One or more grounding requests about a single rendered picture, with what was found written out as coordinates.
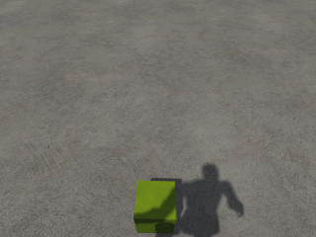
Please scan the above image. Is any carton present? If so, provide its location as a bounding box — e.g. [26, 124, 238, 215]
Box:
[133, 181, 177, 234]

